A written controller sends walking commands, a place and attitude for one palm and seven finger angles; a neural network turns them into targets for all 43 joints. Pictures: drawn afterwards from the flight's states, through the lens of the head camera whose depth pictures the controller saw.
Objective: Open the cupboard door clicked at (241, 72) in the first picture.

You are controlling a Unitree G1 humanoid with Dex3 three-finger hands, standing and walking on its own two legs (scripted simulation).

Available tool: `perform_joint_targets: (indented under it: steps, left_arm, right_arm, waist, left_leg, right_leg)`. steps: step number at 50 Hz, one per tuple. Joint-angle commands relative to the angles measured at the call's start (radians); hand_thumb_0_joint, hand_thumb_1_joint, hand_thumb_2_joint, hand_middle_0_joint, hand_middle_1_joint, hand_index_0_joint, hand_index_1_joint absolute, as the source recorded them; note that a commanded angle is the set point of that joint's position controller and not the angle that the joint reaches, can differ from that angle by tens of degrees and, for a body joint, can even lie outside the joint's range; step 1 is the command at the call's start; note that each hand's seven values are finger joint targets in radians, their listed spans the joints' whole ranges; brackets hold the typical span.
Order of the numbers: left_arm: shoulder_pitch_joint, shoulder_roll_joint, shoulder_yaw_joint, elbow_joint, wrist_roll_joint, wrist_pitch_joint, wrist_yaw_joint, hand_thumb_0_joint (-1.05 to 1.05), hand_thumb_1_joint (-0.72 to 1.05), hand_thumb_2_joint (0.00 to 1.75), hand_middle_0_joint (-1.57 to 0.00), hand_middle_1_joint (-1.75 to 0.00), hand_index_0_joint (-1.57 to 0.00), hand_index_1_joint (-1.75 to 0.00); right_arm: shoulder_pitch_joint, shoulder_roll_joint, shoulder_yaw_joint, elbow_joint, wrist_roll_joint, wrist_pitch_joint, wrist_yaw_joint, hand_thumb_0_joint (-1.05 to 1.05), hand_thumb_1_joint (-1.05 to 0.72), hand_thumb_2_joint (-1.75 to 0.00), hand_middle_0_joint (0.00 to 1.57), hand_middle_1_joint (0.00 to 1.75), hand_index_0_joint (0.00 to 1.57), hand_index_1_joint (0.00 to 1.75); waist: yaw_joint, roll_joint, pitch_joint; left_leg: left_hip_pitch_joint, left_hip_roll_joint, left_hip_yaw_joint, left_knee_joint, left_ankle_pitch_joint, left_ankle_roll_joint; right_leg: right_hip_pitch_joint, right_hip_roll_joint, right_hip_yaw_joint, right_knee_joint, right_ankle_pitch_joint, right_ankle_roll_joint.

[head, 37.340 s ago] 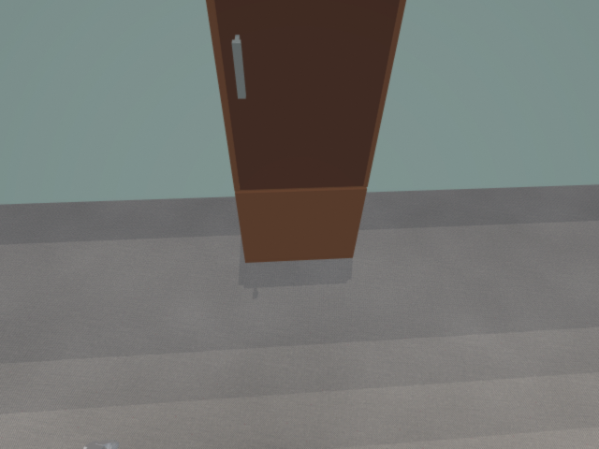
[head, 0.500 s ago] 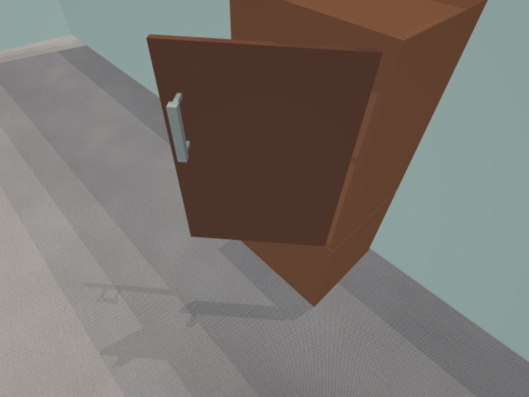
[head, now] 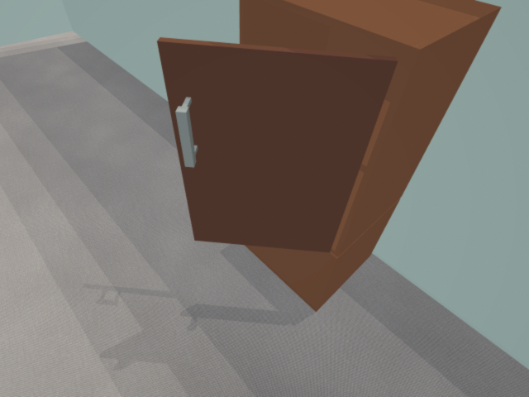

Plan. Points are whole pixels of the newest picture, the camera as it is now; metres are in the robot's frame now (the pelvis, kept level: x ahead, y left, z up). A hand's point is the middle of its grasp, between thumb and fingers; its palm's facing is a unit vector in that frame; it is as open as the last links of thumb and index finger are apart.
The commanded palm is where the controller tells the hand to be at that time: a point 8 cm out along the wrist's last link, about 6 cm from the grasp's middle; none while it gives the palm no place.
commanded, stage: come to a stop and stand still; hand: left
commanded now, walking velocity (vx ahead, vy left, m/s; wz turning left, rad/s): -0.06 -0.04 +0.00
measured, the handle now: (189, 133) +0.58 +0.20 +0.08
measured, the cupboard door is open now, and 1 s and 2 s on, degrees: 42 42 42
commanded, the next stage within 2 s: look again from close up in 1.26 s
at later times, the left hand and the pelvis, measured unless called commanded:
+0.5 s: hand out of the picture +0.02 +0.19 -0.17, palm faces -0.03 -0.97 -0.26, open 7.4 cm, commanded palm none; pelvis +0.01 +0.00 -0.01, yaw -1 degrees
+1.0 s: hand out of the picture +0.09 +0.15 -0.17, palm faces -0.05 -0.97 -0.24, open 7.4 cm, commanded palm none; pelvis +0.03 -0.04 +0.00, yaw -2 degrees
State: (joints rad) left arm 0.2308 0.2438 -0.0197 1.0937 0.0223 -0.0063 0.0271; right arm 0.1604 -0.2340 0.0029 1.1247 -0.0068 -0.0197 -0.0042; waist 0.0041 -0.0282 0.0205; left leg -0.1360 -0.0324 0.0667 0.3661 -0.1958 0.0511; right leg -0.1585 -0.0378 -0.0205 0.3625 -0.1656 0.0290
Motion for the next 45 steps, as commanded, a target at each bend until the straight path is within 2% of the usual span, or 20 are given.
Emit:
perform_joint_targets:
  steps: [1,4,9,10,11,12,13,14,16,18,22,23,27,28,31,34,45]
  left_arm:
    - [0.022,0.144,0.031,-0.043,-0.002,-0.020,0.008,0.00,0.90,0.90,-0.20,-0.30,-0.20,-0.30]
    - [0.025,0.143,0.032,-0.043,-0.002,-0.019,0.009,0.00,0.90,0.90,-0.20,-0.30,-0.20,-0.30]
    - [0.029,0.140,0.031,-0.039,-0.002,-0.016,0.009,0.00,0.90,0.90,-0.20,-0.30,-0.20,-0.30]
    - [0.104,0.062,0.009,-0.010,0.008,-0.031,0.046,0.00,0.90,0.90,-0.20,-0.30,-0.20,-0.30]
    - [0.068,0.107,0.009,-0.041,-0.008,-0.026,0.034,0.00,0.90,0.90,-0.20,-0.30,-0.20,-0.30]
    - [0.077,0.104,0.010,-0.052,-0.006,-0.019,0.024,0.00,0.90,0.90,-0.20,-0.30,-0.20,-0.30]
    - [0.078,0.101,0.013,-0.062,-0.001,-0.017,0.016,0.00,0.90,0.90,-0.20,-0.30,-0.20,-0.30]
    - [0.089,0.099,0.013,-0.062,-0.001,-0.015,0.011,0.00,0.90,0.90,-0.20,-0.30,-0.20,-0.30]
    - [0.076,0.086,0.010,-0.062,-0.003,-0.016,0.006,0.00,0.90,0.90,-0.20,-0.30,-0.20,-0.30]
    - [0.061,0.080,0.012,-0.067,-0.002,-0.017,0.004,0.00,0.90,0.90,-0.20,-0.30,-0.20,-0.30]
    - [0.071,0.076,0.014,-0.060,-0.007,-0.024,0.007,0.00,0.90,0.90,-0.20,-0.30,-0.20,-0.30]
    - [0.069,0.077,0.016,-0.057,-0.007,-0.026,0.007,0.00,0.90,0.90,-0.20,-0.30,-0.20,-0.30]
    - [0.066,0.083,0.021,-0.049,-0.011,-0.032,0.010,0.00,0.90,0.90,-0.20,-0.30,-0.20,-0.30]
    - [0.064,0.082,0.022,-0.049,-0.010,-0.032,0.010,0.00,0.90,0.90,-0.20,-0.30,-0.20,-0.30]
    - [0.058,0.087,0.026,-0.042,-0.012,-0.032,0.010,0.00,0.90,0.90,-0.20,-0.30,-0.20,-0.30]
    - [0.046,0.093,0.027,-0.038,-0.011,-0.033,0.011,0.00,0.90,0.90,-0.20,-0.30,-0.20,-0.30]
    - [0.002,0.111,0.036,-0.038,-0.013,-0.032,0.007,0.00,0.90,0.90,-0.20,-0.30,-0.20,-0.30]
  right_arm:
    - [-0.002,-0.179,-0.036,-0.041,0.000,-0.017,-0.010,0.00,-0.90,-0.90,0.20,0.30,0.20,0.30]
    - [-0.002,-0.177,-0.036,-0.038,0.000,-0.017,-0.012,0.00,-0.90,-0.90,0.20,0.30,0.20,0.30]
    - [0.004,-0.171,-0.034,-0.032,0.000,-0.013,-0.010,0.00,-0.90,-0.90,0.20,0.30,0.20,0.30]
    - [0.024,-0.112,-0.013,-0.092,0.006,-0.026,-0.006,0.00,-0.90,-0.90,0.20,0.30,0.20,0.30]
    - [0.076,-0.084,-0.003,-0.109,-0.004,-0.013,-0.003,0.00,-0.90,-0.90,0.20,0.30,0.20,0.30]
    - [0.075,-0.098,-0.006,-0.128,-0.008,-0.013,-0.001,0.00,-0.90,-0.90,0.20,0.30,0.20,0.30]
    - [0.075,-0.100,-0.009,-0.150,-0.015,-0.017,0.000,0.00,-0.90,-0.90,0.20,0.30,0.20,0.30]
    - [0.060,-0.106,-0.011,-0.166,-0.011,-0.013,-0.003,0.00,-0.90,-0.90,0.20,0.30,0.20,0.30]
    - [0.079,-0.116,-0.016,-0.179,-0.007,-0.012,-0.006,0.00,-0.90,-0.90,0.20,0.30,0.20,0.30]
    - [0.098,-0.108,-0.016,-0.174,-0.008,-0.015,-0.007,0.00,-0.90,-0.90,0.20,0.30,0.20,0.30]
    - [0.117,-0.107,-0.017,-0.152,-0.005,-0.019,-0.009,0.00,-0.90,-0.90,0.20,0.30,0.20,0.30]
    - [0.124,-0.095,-0.016,-0.144,-0.004,-0.021,-0.011,0.00,-0.90,-0.90,0.20,0.30,0.20,0.30]
    - [0.126,-0.096,-0.016,-0.113,-0.003,-0.026,-0.014,0.00,-0.90,-0.90,0.20,0.30,0.20,0.30]
    - [0.126,-0.088,-0.015,-0.107,-0.004,-0.027,-0.015,0.00,-0.90,-0.90,0.20,0.30,0.20,0.30]
    - [0.117,-0.088,-0.015,-0.086,-0.004,-0.027,-0.017,0.00,-0.90,-0.90,0.20,0.30,0.20,0.30]
    - [0.111,-0.084,-0.016,-0.071,-0.004,-0.024,-0.018,0.00,-0.90,-0.90,0.20,0.30,0.20,0.30]
    - [0.086,-0.093,-0.018,-0.043,-0.008,-0.022,-0.022,0.00,-0.90,-0.90,0.20,0.30,0.20,0.30]
  waist:
    - [-0.004,0.029,0.003]
    - [-0.003,0.038,0.004]
    - [-0.001,0.028,0.030]
    - [0.004,0.089,0.023]
    - [-0.013,0.121,-0.014]
    - [-0.005,0.166,0.010]
    - [0.003,0.232,0.006]
    - [0.010,0.192,0.017]
    - [-0.001,0.072,0.023]
    - [-0.004,0.038,0.055]
    - [-0.008,-0.010,0.055]
    - [-0.009,0.005,0.046]
    - [-0.010,-0.028,0.010]
    - [-0.010,-0.007,0.008]
    - [-0.006,0.010,0.009]
    - [-0.006,0.002,0.021]
    - [-0.003,0.035,-0.009]
  left_leg:
    - [-0.021,0.160,-0.140,-0.108,0.116,-0.024]
    - [-0.018,0.160,-0.137,-0.109,0.127,-0.024]
    - [-0.037,0.156,-0.142,-0.129,0.053,-0.025]
    - [-0.033,0.181,-0.081,0.046,0.277,-0.044]
    - [-0.068,0.134,-0.113,-0.008,0.026,-0.053]
    - [-0.109,0.144,-0.138,-0.047,-0.098,-0.048]
    - [-0.152,0.153,-0.170,-0.068,-0.081,-0.038]
    - [-0.154,0.158,-0.172,-0.080,-0.109,-0.025]
    - [-0.142,0.156,-0.175,-0.079,-0.119,-0.011]
    - [-0.147,0.151,-0.168,-0.080,-0.088,-0.004]
    - [-0.094,0.137,-0.136,-0.059,-0.047,-0.004]
    - [-0.084,0.135,-0.126,-0.053,-0.005,-0.003]
    - [-0.035,0.136,-0.102,-0.026,0.065,-0.006]
    - [-0.031,0.135,-0.101,-0.027,0.086,-0.005]
    - [-0.030,0.137,-0.093,-0.027,0.092,-0.010]
    - [-0.032,0.137,-0.083,-0.022,0.082,-0.014]
    - [-0.004,0.146,-0.074,-0.027,0.116,-0.027]
  right_leg:
    - [0.011,-0.091,0.074,-0.043,0.085,-0.036]
    - [0.019,-0.092,0.073,-0.047,0.088,-0.035]
    - [0.012,-0.092,0.073,-0.055,0.052,-0.034]
    - [-0.039,-0.101,0.067,0.033,0.181,-0.031]
    - [-0.026,-0.096,0.069,0.037,-0.076,-0.053]
    - [-0.069,-0.069,0.058,0.069,-0.155,-0.064]
    - [-0.050,-0.055,0.039,0.101,-0.120,-0.067]
    - [-0.054,-0.045,0.035,0.099,-0.111,-0.064]
    - [-0.065,-0.044,0.044,0.085,-0.095,-0.062]
    - [-0.074,-0.048,0.050,0.078,-0.074,-0.063]
    - [-0.098,-0.058,0.087,0.053,-0.050,-0.064]
    - [-0.089,-0.060,0.087,0.054,-0.022,-0.066]
    - [-0.068,-0.071,0.103,0.052,0.051,-0.066]
    - [-0.060,-0.070,0.101,0.056,0.074,-0.068]
    - [-0.049,-0.074,0.110,0.052,0.096,-0.070]
    - [-0.044,-0.077,0.115,0.043,0.122,-0.073]
    - [-0.004,-0.081,0.122,0.024,0.189,-0.080]
